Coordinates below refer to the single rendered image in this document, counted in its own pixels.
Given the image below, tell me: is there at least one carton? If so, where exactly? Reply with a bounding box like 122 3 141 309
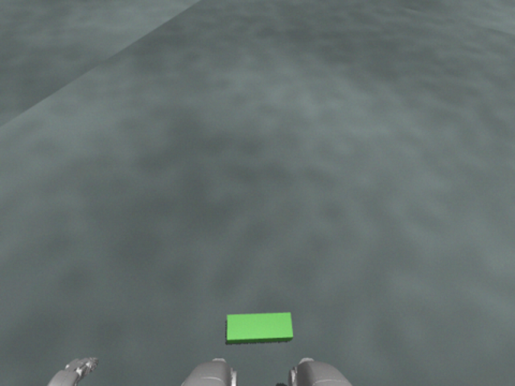
227 313 293 343

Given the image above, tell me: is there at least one left robot hand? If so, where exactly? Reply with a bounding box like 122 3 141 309
47 357 98 386

